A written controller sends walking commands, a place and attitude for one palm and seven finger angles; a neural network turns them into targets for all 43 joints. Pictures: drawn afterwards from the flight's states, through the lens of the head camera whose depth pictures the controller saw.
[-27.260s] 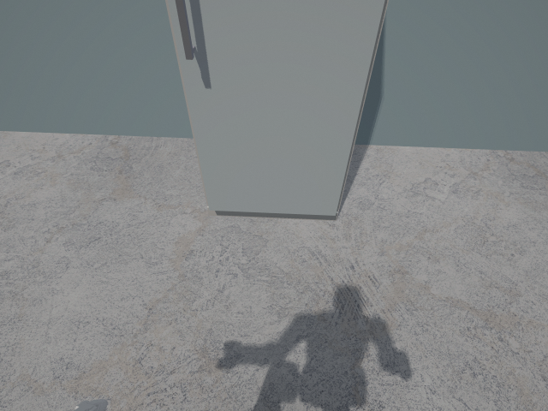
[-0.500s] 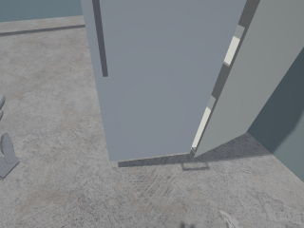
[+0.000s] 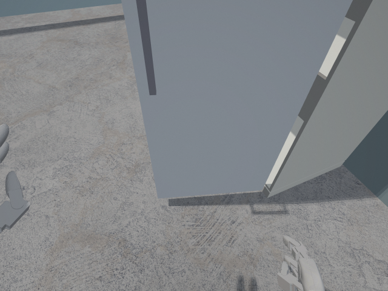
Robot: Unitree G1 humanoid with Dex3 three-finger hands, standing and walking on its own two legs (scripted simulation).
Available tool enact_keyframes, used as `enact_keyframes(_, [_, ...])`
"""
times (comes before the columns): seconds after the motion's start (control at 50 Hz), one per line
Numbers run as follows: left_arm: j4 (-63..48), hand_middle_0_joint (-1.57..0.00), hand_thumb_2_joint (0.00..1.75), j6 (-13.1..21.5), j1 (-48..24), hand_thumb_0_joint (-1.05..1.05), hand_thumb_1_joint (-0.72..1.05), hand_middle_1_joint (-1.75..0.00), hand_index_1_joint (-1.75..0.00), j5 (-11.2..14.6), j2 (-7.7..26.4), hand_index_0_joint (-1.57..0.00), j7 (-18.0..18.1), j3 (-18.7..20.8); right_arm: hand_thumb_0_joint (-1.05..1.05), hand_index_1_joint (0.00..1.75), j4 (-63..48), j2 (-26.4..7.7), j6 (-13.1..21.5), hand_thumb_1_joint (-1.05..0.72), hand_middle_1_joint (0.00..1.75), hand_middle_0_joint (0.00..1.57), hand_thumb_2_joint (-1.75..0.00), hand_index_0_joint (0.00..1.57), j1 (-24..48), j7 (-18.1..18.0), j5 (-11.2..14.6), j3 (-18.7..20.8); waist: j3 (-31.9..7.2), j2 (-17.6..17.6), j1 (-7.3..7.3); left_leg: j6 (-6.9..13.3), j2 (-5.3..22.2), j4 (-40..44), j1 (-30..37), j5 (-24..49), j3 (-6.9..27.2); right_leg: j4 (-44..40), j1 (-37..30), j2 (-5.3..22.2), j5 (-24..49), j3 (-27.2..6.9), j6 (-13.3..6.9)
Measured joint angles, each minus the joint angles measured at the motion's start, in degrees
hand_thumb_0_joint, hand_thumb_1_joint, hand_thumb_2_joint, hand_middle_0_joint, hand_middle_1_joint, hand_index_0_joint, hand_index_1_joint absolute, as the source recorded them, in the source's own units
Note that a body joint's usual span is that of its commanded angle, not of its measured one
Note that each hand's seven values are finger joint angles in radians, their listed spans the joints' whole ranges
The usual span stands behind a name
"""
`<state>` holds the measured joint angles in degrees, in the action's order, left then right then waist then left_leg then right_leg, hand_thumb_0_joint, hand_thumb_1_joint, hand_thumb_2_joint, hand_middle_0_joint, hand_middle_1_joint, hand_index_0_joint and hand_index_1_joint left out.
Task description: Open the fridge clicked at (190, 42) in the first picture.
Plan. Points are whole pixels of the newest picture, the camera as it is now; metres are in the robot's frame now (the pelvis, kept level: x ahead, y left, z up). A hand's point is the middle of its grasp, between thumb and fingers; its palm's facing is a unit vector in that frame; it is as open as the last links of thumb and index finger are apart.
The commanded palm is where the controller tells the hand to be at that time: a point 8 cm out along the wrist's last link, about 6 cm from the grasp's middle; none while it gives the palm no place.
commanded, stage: stop stepping back and stand still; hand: left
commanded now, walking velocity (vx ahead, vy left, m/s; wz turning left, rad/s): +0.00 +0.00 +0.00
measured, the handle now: (145, 29) +0.64 +0.17 +0.23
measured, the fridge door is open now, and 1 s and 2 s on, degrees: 72 72 72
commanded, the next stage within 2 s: let the arm hang, fingers relaxed in 0.02 s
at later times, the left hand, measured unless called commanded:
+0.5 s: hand out of the picture +0.00 +0.18 -0.18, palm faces +0.00 -0.99 -0.16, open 7.2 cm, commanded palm none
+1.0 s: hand out of the picture +0.05 +0.25 -0.15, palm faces +0.03 -0.95 -0.31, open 7.4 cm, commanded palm none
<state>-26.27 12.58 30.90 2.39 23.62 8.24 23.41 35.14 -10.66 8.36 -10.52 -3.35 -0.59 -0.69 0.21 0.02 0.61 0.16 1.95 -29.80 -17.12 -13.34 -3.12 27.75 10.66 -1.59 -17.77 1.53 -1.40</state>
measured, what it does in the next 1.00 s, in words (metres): stands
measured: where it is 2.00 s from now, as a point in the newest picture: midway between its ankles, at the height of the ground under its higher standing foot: outside the picture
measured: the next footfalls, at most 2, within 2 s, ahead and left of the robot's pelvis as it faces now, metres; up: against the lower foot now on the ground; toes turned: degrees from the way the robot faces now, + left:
none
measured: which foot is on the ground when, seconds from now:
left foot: down 0.00-1.00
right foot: down 0.00-1.00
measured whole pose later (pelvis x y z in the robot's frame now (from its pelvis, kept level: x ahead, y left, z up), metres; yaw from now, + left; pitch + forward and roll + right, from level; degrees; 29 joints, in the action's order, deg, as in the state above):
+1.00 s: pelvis -0.01 +0.01 +0.01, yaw +2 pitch -1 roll +0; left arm 63.9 0.9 8.2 -0.7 16.3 0.3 0.7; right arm 63.6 -14.7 -0.2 -7.9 -0.8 -1.6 0.3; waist 1.3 -1.2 -0.3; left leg 1.5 -0.5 -22.1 -12.8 -8.2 -2.3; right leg 22.2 6.8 0.5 -14.3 2.9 -0.4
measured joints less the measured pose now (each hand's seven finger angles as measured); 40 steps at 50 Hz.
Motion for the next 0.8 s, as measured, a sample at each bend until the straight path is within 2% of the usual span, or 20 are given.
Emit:
enact_keyframes(0.12, [2.11,-0.21,0.9,-1.78,-0.76,0.02,0.89,-0.3,-0.3,0.38,-0.63,-0.21,0.06,-0.85,0.01,0.3,-0.11,-1.07,-1.55,-0.9,0.3,0.21,-0.9,0.2,-0.26,-0.86,0.28,0.39,-0.26,-0.25,-0.05,0.19,-0.29,1.13,0.79,0.4,-0.1,-0.98,-0.74,0.26,0.28,-0.07,0.27])
enact_keyframes(0.14, [4.91,-0.21,0.9,-1.22,-2.23,0.02,0.89,-0.3,-0.3,-0.28,-0.35,-0.21,-0.57,-2.26,0.01,0.3,0.93,-1.85,-0.76,-0.9,0.3,0.21,-0.9,0.2,-0.2,0.13,0.56,0.69,-0.62,-0.64,-0.01,0.25,-0.42,0.46,-0.08,0.48,0.19,-0.22,0.02,0.43,0.27,0.44,0.35])
enact_keyframes(0.16, [9.82,-0.21,0.9,-2.01,-4.87,0.01,0.89,-0.3,-0.3,-1.11,0.02,-0.2,-1.9,-4.74,0.01,0.3,2.39,-3.16,-0.76,-0.9,0.3,0.21,-0.9,0.2,0.15,1.37,0.65,1.0,-1.11,-1.26,0.26,0.37,-0.74,-0.45,-1.05,0.28,0.47,1.06,1.0,0.77,-0.2,0.85,0.44])
enact_keyframes(0.2, [23.08,-0.2,0.9,-5.97,-10.72,0.01,0.89,-0.3,-0.3,-2.26,-0.25,-0.2,-4.65,-10.42,0.01,0.3,5.46,-5.96,-2.94,-0.9,0.3,0.21,-0.9,0.2,1.51,2.93,0.31,1.23,-2.14,-2.64,0.45,0.82,-1.56,-2.54,-3.07,-0.37,0.81,4.16,3.19,1.65,-1.82,1.31,0.62])
enact_keyframes(0.26, [44.21,-0.2,0.9,-11.63,-16.82,0.01,0.9,-0.3,-0.3,-3.17,-2.57,-0.2,-7.25,-17.46,0.01,0.3,9.04,-8.42,-6.25,-0.9,0.3,0.21,-0.9,0.2,3.55,3.56,-0.52,1.06,-2.01,-3.79,-0.59,1.31,-2.42,-4.31,-4.43,-0.7,1.01,7.49,5.03,2.6,-3.19,1.6,0.92])
enact_keyframes(0.32, [60.35,-0.2,0.9,-14.23,-18.59,0.01,0.9,-0.3,-0.29,-3.61,-5.81,-0.19,-8.38,-22.06,0.01,0.3,11.73,-8.39,-7.92,-0.9,0.3,0.21,-0.9,0.2,3.64,3.57,-1.05,1.04,-0.77,-2.68,-1.93,1.03,-2.58,-4.1,-4.17,-0.24,1.13,7.99,5.02,2.75,-3.29,1.73,0.47])
enact_keyframes(0.38, [71.4,-0.2,0.9,-15.16,-18.13,0.02,0.91,-0.3,-0.29,-3.62,-9.18,-0.2,-8.67,-24.74,0.01,0.3,14.8,-7.38,-9.2,-0.9,0.3,0.2,-0.9,0.2,2.19,3.36,-1.41,0.92,1.02,-0.4,-2.58,0.71,-2.37,-3.17,-3.15,0.32,1.41,6.94,3.91,2.47,-2.73,1.99,0.11])
enact_keyframes(0.46, [81.01,-0.21,0.9,-15.14,-16.68,0.02,0.93,-0.3,-0.3,-3.29,-11.97,-0.2,-8.13,-25.02,0.01,0.3,20.03,-5.64,-10.07,-0.9,0.3,0.2,-0.9,0.2,-0.61,2.84,-1.46,0.54,2.95,1.85,-2.11,0.4,-1.6,-1.06,-1.78,1.36,2.02,3.36,1.83,1.53,-0.9,2.52,-0.01])
enact_keyframes(0.6, [89.27,-0.21,0.9,-13.77,-14.69,0.02,0.94,-0.3,-0.3,-2.88,-10.46,-0.2,-8.26,-23.53,0.01,0.3,26.9,-3.4,-10.44,-0.9,0.3,0.2,-0.9,0.2,-3.7,2.05,-1.12,0.7,4.24,1.31,-0.69,0.24,-0.85,1.95,-0.24,2.92,2.67,-2.55,-1.06,0.48,2.18,3.05,-0.22])
enact_keyframes(0.8, [92.14,-0.2,0.9,-12.79,-17.31,0.01,0.91,-0.3,-0.29,-2.91,-7.98,-0.2,-7.76,-22.53,0.01,0.3,28.92,-2.55,-9.51,-0.9,0.3,0.21,-0.9,0.2,-1.64,2.05,-0.92,0.92,2.93,-1.18,-0.71,0.95,-1.63,5.01,2.33,4.1,1.61,-4.67,-2.92,1.29,3.2,2.1,0.52])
